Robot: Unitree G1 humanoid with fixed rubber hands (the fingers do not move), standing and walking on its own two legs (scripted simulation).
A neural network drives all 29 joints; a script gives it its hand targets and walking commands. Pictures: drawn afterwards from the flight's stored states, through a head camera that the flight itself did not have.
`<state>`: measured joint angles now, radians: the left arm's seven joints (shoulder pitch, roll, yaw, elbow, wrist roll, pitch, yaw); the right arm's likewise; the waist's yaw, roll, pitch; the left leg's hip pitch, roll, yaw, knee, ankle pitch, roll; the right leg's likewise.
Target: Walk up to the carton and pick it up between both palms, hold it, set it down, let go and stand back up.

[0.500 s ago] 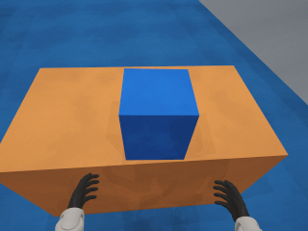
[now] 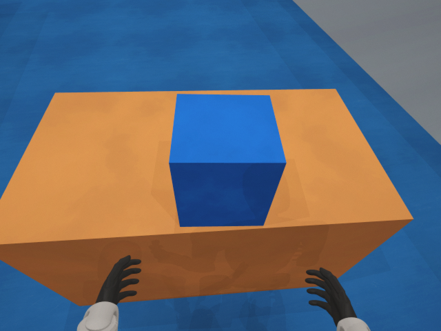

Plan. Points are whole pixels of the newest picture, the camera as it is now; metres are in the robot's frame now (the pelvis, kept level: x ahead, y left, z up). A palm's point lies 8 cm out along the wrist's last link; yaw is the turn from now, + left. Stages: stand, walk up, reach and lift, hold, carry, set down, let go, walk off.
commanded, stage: let go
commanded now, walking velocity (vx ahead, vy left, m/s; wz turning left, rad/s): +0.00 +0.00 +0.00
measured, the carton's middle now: (222, 163) +0.48 +0.03 -0.02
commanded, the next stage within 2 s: stand in 0.54 s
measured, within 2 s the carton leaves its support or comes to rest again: neither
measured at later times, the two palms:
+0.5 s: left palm (110, 304) +0.18 +0.23 -0.08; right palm (342, 324) +0.17 -0.20 -0.09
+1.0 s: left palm out of the picture +0.12 +0.31 -0.11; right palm out of the picture +0.14 -0.26 -0.10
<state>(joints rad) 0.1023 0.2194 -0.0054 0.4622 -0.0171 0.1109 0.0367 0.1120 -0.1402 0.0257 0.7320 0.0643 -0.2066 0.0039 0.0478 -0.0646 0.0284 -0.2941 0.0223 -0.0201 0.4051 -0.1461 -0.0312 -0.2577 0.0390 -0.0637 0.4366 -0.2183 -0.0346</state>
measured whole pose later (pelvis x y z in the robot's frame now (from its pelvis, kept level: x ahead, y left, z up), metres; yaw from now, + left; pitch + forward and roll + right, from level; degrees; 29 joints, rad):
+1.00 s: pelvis +0.01 +0.01 +0.00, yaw +0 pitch +0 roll -1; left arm 0.12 0.37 0.00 0.88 -0.02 0.00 0.00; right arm 0.11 -0.31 0.03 0.90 -0.03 -0.03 0.00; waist 0.03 -0.03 0.03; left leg -0.29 0.02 -0.02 0.50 -0.21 -0.02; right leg -0.23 0.04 -0.06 0.47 -0.25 -0.04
